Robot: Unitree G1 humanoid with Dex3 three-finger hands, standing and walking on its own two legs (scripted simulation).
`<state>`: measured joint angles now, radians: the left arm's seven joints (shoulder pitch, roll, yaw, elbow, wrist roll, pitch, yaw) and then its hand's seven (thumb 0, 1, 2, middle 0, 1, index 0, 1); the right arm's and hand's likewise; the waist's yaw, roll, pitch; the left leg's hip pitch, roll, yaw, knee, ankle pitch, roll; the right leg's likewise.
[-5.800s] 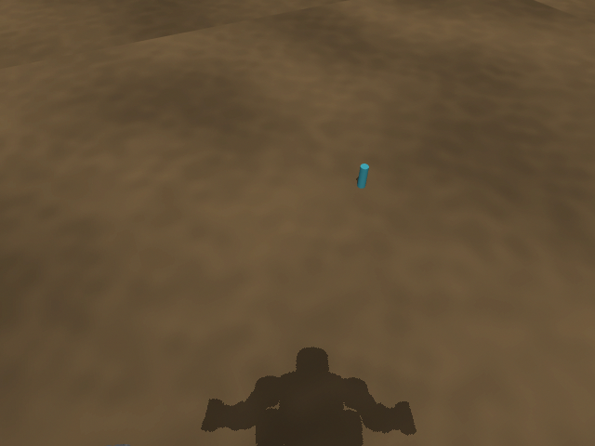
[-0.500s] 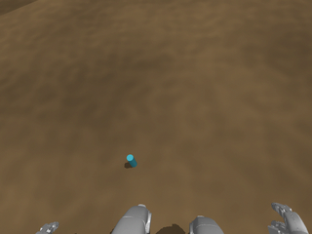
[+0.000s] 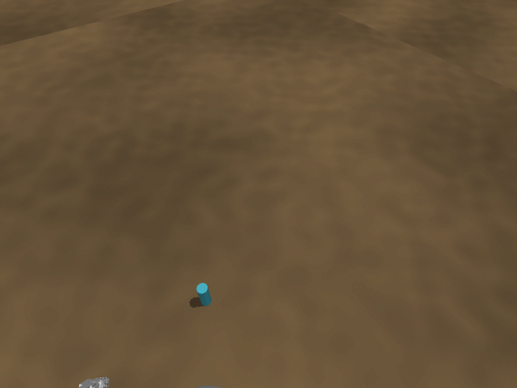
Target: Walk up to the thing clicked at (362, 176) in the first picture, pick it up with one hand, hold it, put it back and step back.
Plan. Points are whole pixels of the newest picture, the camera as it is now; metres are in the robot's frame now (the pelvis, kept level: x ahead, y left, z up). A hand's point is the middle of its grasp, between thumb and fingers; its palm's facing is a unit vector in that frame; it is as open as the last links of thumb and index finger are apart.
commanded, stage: walk up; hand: left
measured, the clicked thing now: (204, 294) +0.52 +0.23 -0.70
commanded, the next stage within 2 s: stand in 1.12 s
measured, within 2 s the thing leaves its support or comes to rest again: neither
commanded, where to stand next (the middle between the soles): +0.13 -0.01 m, yaw -1 degrees
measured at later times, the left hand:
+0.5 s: hand out of the picture +0.12 +0.26 -0.14, palm faces +0.01 -0.94 -0.35, open 7.3 cm
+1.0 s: hand out of the picture +0.11 +0.26 -0.14, palm faces +0.00 -0.94 -0.34, open 7.3 cm
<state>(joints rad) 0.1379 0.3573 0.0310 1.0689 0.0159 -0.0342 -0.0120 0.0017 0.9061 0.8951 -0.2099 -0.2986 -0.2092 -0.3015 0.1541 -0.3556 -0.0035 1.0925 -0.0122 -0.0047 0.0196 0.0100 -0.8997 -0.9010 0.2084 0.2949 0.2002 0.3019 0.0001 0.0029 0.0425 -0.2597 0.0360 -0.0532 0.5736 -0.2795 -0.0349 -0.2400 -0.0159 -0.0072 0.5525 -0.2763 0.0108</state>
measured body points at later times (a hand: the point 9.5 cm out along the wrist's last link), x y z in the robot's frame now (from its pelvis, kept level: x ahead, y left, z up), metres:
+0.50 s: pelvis +0.02 +0.00 +0.01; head +0.03 -0.01 +0.46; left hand +0.12 +0.30 -0.11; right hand +0.12 -0.30 -0.12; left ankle +0.02 +0.15 -0.73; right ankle +0.02 -0.13 -0.73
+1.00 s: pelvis +0.02 +0.01 +0.01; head +0.02 +0.00 +0.46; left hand +0.11 +0.31 -0.11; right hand +0.09 -0.29 -0.12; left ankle +0.02 +0.15 -0.73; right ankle +0.02 -0.13 -0.73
